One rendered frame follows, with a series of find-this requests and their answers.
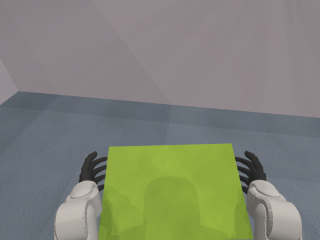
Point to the carton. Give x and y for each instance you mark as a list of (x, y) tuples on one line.
[(173, 192)]

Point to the right robot forearm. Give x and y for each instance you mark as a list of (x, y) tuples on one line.
[(274, 217)]

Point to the robot left hand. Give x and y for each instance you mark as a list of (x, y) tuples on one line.
[(88, 172)]

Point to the left robot forearm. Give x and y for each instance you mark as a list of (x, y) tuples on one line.
[(76, 218)]

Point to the robot right hand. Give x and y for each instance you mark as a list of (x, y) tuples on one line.
[(256, 171)]

